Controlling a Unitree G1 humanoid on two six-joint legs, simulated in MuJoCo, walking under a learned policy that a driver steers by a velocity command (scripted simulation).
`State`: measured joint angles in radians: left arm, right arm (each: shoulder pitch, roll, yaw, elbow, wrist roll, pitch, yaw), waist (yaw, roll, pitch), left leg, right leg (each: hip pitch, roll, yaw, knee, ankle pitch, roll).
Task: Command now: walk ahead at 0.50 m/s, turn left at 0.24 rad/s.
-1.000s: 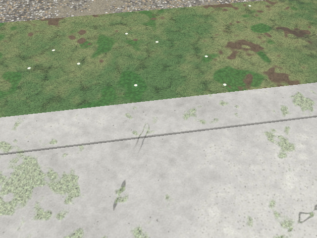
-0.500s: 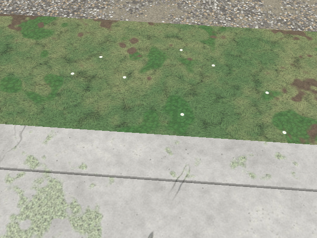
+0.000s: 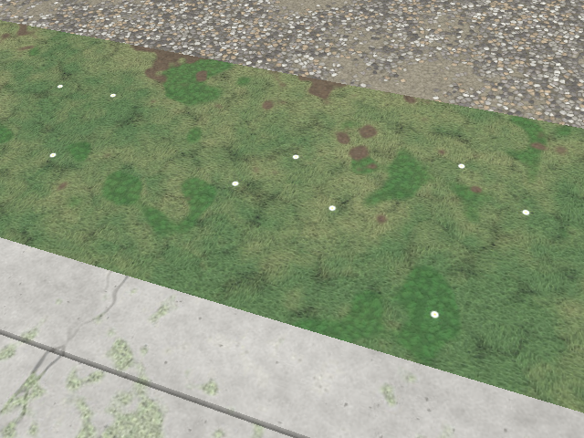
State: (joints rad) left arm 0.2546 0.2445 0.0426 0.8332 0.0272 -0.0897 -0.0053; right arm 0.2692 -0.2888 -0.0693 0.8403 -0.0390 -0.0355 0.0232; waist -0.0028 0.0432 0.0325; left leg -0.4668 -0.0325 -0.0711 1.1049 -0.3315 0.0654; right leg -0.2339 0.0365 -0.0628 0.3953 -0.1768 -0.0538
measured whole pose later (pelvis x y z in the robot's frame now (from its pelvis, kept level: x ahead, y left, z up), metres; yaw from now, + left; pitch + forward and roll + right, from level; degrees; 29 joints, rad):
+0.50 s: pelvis +0.25 +0.05 +0.00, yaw -1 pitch +0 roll +0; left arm 0.32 0.25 0.05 0.90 0.02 -0.03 -0.02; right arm 0.26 -0.22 -0.03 0.87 -0.02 -0.08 0.00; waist 0.01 -0.04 0.02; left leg -0.18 -0.04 0.12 0.35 -0.18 0.08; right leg -0.48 -0.05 0.01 1.08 -0.30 -0.06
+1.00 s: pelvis +0.50 -0.02 -0.01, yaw -18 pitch +0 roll +0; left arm 0.22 0.27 0.07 0.84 0.01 -0.02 -0.01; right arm 0.26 -0.23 -0.04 0.85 -0.03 -0.07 0.00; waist -0.01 0.01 0.06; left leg -0.40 0.07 0.02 1.23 -0.34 0.00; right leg -0.30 0.12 -0.06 0.49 -0.20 -0.14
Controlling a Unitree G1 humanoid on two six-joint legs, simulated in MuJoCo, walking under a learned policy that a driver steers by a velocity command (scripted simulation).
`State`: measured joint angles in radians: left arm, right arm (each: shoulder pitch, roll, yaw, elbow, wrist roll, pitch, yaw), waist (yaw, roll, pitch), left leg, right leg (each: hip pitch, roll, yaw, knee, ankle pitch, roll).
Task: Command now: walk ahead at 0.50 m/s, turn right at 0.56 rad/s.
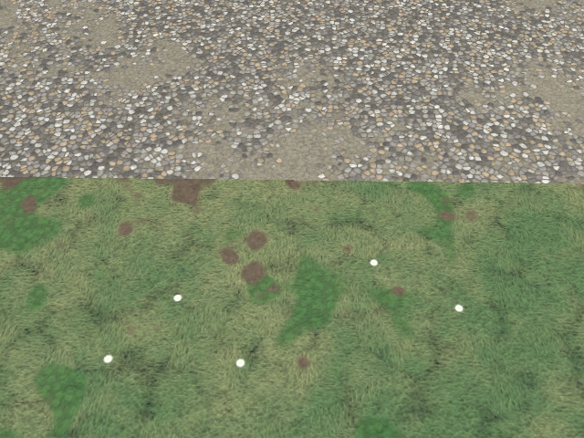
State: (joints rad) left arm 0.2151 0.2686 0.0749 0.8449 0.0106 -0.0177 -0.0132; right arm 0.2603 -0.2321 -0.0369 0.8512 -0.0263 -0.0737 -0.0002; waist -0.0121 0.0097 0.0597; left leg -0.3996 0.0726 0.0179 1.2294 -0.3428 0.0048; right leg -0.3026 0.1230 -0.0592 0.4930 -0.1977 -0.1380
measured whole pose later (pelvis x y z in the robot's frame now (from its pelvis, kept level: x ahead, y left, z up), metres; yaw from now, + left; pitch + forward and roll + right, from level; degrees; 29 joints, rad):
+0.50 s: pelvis +0.28 +0.04 +0.00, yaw -15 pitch +1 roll +0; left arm 0.38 0.30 0.06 0.85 0.02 -0.05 0.00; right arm 0.14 -0.26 -0.03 0.75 -0.04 -0.06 0.01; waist 0.05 -0.03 0.04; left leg -0.38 -0.03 0.03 0.54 -0.18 0.05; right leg -0.25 0.11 0.11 1.08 -0.40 -0.08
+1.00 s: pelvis +0.52 -0.07 +0.00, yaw -16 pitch +1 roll +1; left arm 0.11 0.24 0.02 0.77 0.04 -0.06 -0.01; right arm 0.40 -0.24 -0.04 0.93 -0.01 -0.06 0.01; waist -0.05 0.02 0.04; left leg -0.24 -0.01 0.01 0.98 -0.42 0.06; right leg -0.37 0.02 -0.08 0.54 -0.18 -0.08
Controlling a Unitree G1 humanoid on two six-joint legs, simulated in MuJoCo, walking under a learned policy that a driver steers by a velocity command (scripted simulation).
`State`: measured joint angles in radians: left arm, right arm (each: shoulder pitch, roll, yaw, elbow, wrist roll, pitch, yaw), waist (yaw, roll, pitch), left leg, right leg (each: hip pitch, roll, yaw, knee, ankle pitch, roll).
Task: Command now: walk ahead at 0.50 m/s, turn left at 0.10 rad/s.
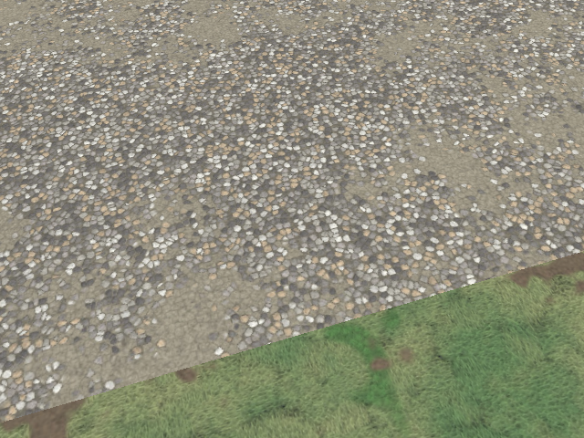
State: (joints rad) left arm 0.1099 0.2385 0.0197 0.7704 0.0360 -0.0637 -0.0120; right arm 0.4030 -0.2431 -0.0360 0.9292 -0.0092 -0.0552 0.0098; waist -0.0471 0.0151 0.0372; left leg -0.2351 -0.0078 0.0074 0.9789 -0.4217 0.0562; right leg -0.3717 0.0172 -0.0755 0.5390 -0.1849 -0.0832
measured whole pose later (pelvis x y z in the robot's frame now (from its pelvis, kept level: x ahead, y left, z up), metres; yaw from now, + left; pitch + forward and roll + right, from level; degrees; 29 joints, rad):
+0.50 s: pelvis +0.26 +0.04 -0.02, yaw +14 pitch +1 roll +0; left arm 0.39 0.22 0.03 0.96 0.02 -0.06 0.02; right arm 0.08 -0.24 -0.05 0.79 -0.04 -0.03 0.04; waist 0.03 0.00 0.06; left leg -0.45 -0.07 0.12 0.61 -0.18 0.16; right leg -0.05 -0.06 -0.23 0.82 -0.45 -0.02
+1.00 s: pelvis +0.54 +0.09 -0.01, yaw +30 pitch +1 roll +1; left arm 0.05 0.25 0.01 0.72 0.04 -0.07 -0.01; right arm 0.44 -0.30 -0.07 0.89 -0.01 -0.05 -0.01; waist -0.08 0.00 0.04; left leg 0.01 -0.12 -0.18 0.52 -0.47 0.09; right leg -0.46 0.01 -0.02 0.53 -0.09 -0.04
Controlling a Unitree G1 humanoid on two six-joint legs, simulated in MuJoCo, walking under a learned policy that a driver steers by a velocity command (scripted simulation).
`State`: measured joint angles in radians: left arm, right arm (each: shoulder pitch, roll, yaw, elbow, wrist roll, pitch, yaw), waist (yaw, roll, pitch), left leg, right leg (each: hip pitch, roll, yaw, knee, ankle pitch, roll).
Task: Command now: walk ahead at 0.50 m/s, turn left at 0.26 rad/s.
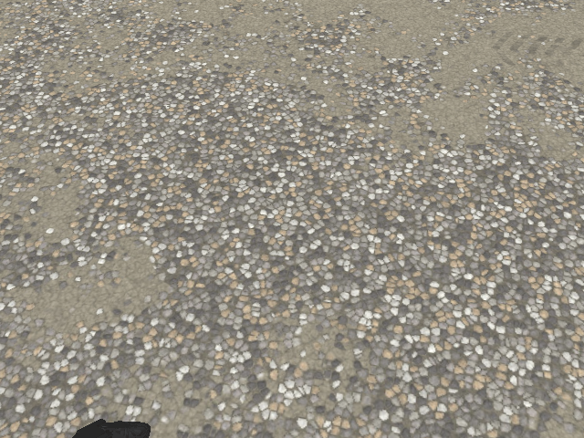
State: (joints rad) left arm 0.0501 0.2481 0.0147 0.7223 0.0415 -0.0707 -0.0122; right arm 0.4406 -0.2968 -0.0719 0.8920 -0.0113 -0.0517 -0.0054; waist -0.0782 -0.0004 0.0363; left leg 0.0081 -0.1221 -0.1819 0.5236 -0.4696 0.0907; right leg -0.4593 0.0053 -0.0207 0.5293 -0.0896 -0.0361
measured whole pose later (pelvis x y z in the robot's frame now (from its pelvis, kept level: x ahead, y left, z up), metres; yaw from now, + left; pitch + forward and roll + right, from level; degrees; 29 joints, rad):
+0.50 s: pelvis +0.26 +0.01 +0.01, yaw +2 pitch +1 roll -2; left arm 0.46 0.23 0.03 0.98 0.01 -0.07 -0.01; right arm 0.02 -0.23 0.00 0.76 -0.04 -0.05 0.03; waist 0.08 0.02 0.04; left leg -0.45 0.01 0.06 0.51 -0.13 0.08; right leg 0.08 0.04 -0.04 0.29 -0.38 -0.03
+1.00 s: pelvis +0.51 +0.02 +0.01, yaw -12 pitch +1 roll +1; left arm 0.06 0.22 0.03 0.83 0.03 0.00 -0.06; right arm 0.41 -0.20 -0.03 0.98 -0.02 -0.09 -0.03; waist -0.04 -0.02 0.06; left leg 0.12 -0.03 0.29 0.24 -0.37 0.03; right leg -0.57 -0.04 -0.12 0.66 -0.08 -0.10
